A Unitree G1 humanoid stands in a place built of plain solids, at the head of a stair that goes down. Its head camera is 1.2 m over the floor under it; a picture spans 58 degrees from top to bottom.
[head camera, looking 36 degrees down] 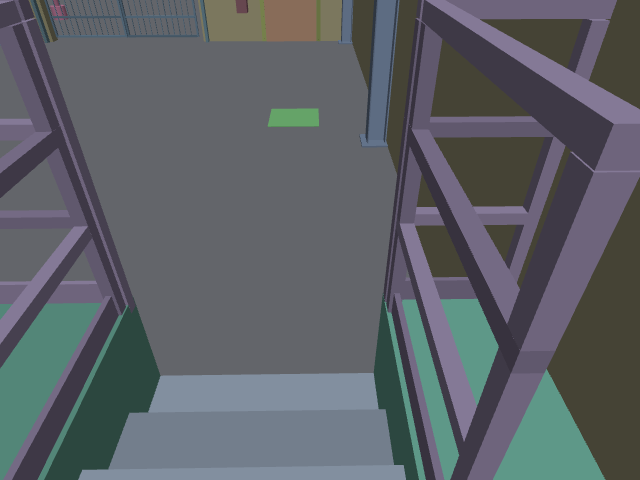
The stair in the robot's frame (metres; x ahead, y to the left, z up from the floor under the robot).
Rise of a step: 0.17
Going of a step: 0.30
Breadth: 1.02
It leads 1 degrees to the left of straight ahead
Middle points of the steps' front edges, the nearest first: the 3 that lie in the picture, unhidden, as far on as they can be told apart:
0.68 0.24 -0.17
0.98 0.24 -0.34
1.28 0.25 -0.51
